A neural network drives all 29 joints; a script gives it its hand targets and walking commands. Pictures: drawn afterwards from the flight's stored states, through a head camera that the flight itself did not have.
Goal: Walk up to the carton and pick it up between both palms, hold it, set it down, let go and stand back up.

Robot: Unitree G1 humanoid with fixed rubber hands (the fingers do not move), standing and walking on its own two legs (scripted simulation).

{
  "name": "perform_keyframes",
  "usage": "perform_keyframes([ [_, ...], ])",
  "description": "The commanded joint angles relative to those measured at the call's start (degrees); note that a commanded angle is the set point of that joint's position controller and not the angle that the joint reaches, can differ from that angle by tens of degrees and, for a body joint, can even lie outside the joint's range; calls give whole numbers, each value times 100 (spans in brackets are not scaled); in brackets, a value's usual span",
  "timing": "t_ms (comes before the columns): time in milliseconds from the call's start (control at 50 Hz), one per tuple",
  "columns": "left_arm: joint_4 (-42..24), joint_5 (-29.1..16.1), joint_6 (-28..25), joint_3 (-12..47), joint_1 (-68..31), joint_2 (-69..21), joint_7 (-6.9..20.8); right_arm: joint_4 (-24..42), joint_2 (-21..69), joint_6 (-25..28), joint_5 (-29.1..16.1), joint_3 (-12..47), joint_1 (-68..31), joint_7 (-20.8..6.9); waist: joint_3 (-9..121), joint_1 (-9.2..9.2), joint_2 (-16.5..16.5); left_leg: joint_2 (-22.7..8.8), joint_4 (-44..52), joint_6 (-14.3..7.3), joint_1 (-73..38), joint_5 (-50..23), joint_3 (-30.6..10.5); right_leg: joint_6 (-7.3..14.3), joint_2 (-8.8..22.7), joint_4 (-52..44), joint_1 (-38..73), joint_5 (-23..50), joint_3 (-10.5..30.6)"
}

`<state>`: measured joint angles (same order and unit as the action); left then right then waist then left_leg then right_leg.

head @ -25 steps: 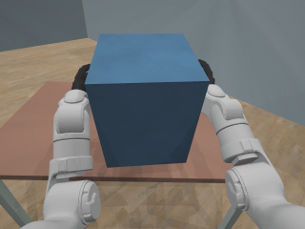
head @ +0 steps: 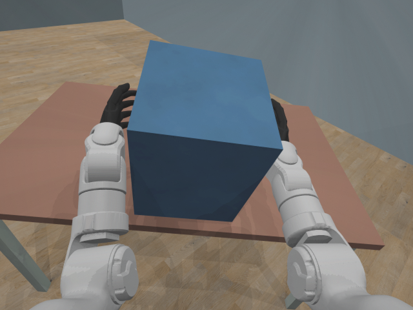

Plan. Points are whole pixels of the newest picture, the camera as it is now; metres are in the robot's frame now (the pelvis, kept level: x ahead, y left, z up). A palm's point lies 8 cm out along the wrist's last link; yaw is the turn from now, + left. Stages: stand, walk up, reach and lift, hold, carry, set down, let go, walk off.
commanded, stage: set down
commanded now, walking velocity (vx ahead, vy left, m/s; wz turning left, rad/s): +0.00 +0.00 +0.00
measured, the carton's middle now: (195, 140) +0.41 +0.02 +0.15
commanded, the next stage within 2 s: none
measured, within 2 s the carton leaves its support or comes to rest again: neither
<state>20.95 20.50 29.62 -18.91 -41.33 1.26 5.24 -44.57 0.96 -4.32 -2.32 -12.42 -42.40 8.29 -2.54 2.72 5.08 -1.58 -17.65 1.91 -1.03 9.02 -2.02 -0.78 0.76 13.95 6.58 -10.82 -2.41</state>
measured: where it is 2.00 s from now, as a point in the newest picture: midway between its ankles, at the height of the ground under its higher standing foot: outside the picture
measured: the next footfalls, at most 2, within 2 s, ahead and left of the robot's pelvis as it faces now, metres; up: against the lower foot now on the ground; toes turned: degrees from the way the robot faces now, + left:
none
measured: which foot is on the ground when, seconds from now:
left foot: down 0.00-1.00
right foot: down 0.00-1.00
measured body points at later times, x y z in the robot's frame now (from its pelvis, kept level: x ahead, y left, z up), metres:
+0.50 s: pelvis +0.01 +0.00 +0.00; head -0.03 +0.02 +0.45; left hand +0.42 +0.15 +0.18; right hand +0.41 -0.17 +0.18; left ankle +0.02 +0.14 -0.75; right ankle -0.02 -0.12 -0.75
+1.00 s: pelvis +0.01 +0.00 +0.00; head -0.01 +0.02 +0.45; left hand +0.43 +0.15 +0.15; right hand +0.42 -0.17 +0.16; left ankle +0.02 +0.14 -0.75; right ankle -0.02 -0.12 -0.75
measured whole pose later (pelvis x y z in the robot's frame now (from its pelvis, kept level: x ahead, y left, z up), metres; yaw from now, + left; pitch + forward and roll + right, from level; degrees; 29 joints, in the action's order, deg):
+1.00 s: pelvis +0.01 +0.00 +0.00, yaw -2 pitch -3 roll +0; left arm 44.5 18.9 14.2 -24.4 -47.3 0.4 0.7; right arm -58.0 -0.4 3.7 8.1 -24.2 -48.9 4.7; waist 1.0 0.4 3.4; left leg -2.3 -15.5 2.2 4.4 8.1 0.0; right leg -0.6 0.3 14.6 -1.0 -10.6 -0.6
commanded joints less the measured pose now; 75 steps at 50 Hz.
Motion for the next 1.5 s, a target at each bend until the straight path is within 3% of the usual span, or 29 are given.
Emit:
perform_keyframes([
  [0, -747, -1063, -625, 2744, -3732, -3274, 516, 2292, 2012, 1074, -149, 1934, -5133, -597, 3113, 237, -865, 258, -449, 295, -1530, -3100, 624, -94, -394, -20, -230, 1585, -676],
  [40, -835, -1175, -796, 2914, -4006, -3379, 353, 2296, 2135, 1115, -150, 2053, -5139, -602, 3491, 208, -881, 285, -505, 322, -1561, -3208, 606, -102, -375, 49, -268, 1766, -659],
  [60, -852, -1198, -864, 2919, -3938, -3402, 297, 2286, 2216, 1107, -192, 2154, -5092, -615, 3553, 84, -861, 262, -494, 317, -1573, -3272, 596, -96, -375, 66, -275, 1821, -622],
  [120, -656, -1119, -892, 2810, -3931, -3351, 212, 1895, 2276, 974, -190, 2160, -4933, -655, 3426, 43, -850, 280, -397, 268, -1321, -2894, 634, -116, -337, 85, -224, 1815, -543],
  [260, 573, -435, -531, 1540, -3257, -2881, 577, 789, 2246, 584, 24, 1687, -4485, -698, 1879, -103, -388, 334, 218, -78, -307, -1280, 783, -289, -210, 42, 148, 1599, -409],
  [280, 610, -394, -533, 1421, -3219, -2837, 617, 756, 2226, 589, 75, 1588, -4461, -711, 1814, -67, -273, 334, 227, -103, -267, -1306, 781, -296, -211, 46, 165, 1715, -420],
  [300, 658, -379, -542, 1345, -3251, -2841, 651, 721, 2212, 617, 85, 1567, -4456, -715, 1841, -142, -350, 333, 229, -92, -263, -1394, 790, -311, -216, 76, 220, 1790, -432],
  [380, 660, -417, -796, 1266, -3498, -2872, 616, 703, 2282, 811, 207, 1461, -4573, -776, 2189, -130, -420, 343, 102, -15, -408, -1765, 795, -304, -256, 160, 225, 2135, -463],
  [560, 615, -863, -1632, 1911, -4309, -3281, 239, 664, 2450, 1316, 582, 1264, -4904, -868, 3446, -98, -611, 266, -196, 203, -958, -2652, 749, -200, -347, 182, -172, 2181, -557],
  [600, 752, -856, -1704, 1894, -4358, -3313, 197, 426, 2492, 1298, 686, 1141, -4800, -884, 3384, -60, -621, 244, -193, 218, -994, -2611, 756, -181, -338, 139, -245, 2097, -555],
  [620, 880, -818, -1712, 1845, -4276, -3331, 205, 350, 2518, 1286, 711, 1106, -4792, -880, 3266, -142, -612, 258, -168, 208, -949, -2574, 770, -175, -332, 126, -227, 2120, -527],
  [680, 1108, -719, -1728, 1751, -4313, -3295, 224, 14, 2464, 1258, 842, 835, -4680, -874, 3009, -48, -658, 228, -76, 201, -747, -2377, 779, -187, -302, 104, -180, 2040, -503],
  [840, 1667, -449, -1753, 1090, -4155, -3056, 253, -340, 2482, 1192, 1014, 450, -4666, -957, 2518, -143, -522, 277, 145, 78, -182, -1750, 891, -278, -243, 155, 45, 2058, -459],
  [980, 1725, -448, -2027, 923, -4473, -3120, 80, -381, 2576, 1303, 1201, 262, -4862, -1166, 3061, -365, -594, 244, 47, 109, -367, -1968, 949, -258, -297, 195, -302, 1907, -480],
  [1080, 1743, -501, -2256, 997, -4484, -3188, -62, -495, 2629, 1429, 1360, 196, -4774, -1266, 3396, -419, -580, 182, -82, 163, -535, -2412, 925, -236, -339, 223, -507, 2120, -488],
  [1220, 1973, -379, -2278, 876, -4448, -3092, -52, -706, 2705, 1371, 1592, -11, -4617, -1257, 3240, -378, -392, 207, -8, 95, -159, -2060, 988, -268, -272, 282, -282, 2341, -429],
  [1260, 1987, -425, -2342, 891, -4476, -3140, -53, -697, 2750, 1418, 1616, -24, -4648, -1267, 3366, -361, -450, 193, -66, 121, -141, -2261, 965, -287, -265, 359, -223, 2717, -436],
  [1460, 2190, -379, -2546, 790, -4519, -3178, -66, -839, 2875, 1494, 1809, -198, -4584, -1318, 3568, -326, -442, 188, -158, 122, 34, -2458, 949, -340, -226, 534, -208, 3242, -422],
  [1480, 2121, -397, -2576, 829, -4564, -3226, -84, -812, 2863, 1527, 1855, -274, -4600, -1339, 3747, -335, -587, 180, -185, 173, -85, -2505, 940, -328, -241, 509, -323, 3136, -433],
])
